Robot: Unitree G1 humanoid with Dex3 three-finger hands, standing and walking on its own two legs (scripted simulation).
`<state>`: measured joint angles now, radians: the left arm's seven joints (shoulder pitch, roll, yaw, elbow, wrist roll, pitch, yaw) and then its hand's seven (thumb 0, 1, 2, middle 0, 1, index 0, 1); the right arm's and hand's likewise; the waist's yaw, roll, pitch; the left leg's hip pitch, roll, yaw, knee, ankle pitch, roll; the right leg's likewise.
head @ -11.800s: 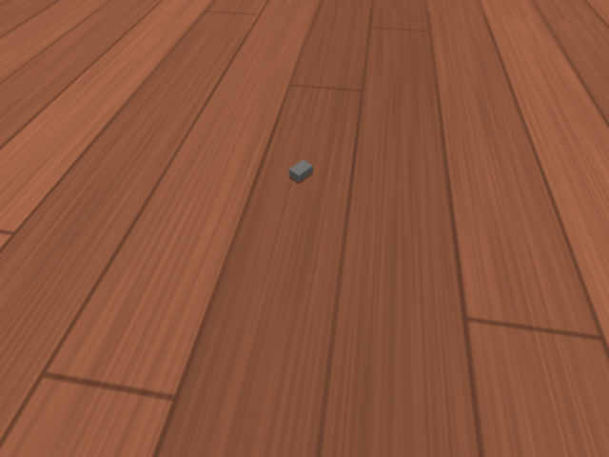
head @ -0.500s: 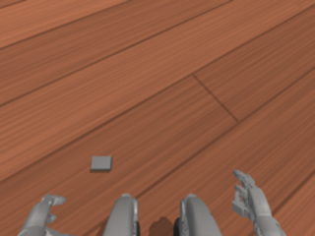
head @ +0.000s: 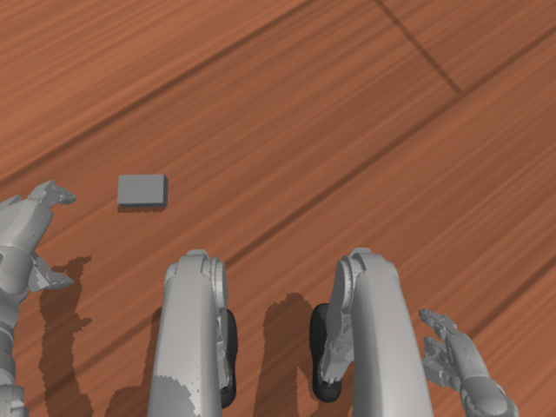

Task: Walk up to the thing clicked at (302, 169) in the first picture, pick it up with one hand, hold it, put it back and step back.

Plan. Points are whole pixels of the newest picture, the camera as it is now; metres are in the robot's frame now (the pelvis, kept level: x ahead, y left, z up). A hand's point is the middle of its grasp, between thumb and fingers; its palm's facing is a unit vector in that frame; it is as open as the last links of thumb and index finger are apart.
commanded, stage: rise first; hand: left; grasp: from above
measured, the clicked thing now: (143, 191) +0.49 +0.32 -0.40
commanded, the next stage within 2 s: none
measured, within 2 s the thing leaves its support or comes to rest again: neither
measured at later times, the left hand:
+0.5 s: hand (67, 215) +0.39 +0.38 -0.22, palm faces -0.47 -0.11 -0.87, open 13.7 cm
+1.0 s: hand (82, 203) +0.42 +0.38 -0.26, palm faces -0.47 -0.07 -0.88, open 13.9 cm
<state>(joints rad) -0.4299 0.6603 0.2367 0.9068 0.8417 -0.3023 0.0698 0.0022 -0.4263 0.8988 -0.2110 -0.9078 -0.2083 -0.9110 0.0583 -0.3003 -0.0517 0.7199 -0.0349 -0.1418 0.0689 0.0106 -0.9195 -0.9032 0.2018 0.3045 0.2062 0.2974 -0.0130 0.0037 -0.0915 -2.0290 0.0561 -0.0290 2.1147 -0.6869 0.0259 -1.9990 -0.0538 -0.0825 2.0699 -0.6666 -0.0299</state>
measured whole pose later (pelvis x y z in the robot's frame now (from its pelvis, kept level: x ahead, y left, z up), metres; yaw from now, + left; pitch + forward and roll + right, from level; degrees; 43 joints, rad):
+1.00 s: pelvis +0.00 +0.01 -0.11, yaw -5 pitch +32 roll -9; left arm -0.83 0.97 0.29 1.41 1.34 -0.50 0.34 0.00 -0.48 0.95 -0.13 -0.96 -0.13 -0.96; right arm 0.05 -0.29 0.04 0.77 -0.20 0.03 0.15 0.00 -0.91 -0.90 0.20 0.30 0.21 0.30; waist -0.14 -0.05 0.01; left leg -2.34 0.07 -0.10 2.48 -0.71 0.06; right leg -2.26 -0.05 -0.14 2.37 -0.67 -0.02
